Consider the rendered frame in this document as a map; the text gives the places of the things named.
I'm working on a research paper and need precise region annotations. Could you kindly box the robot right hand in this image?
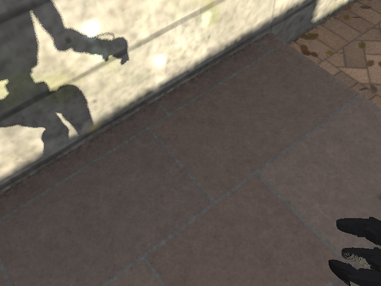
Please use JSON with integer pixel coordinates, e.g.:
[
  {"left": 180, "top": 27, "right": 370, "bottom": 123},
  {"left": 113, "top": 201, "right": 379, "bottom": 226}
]
[{"left": 328, "top": 217, "right": 381, "bottom": 286}]

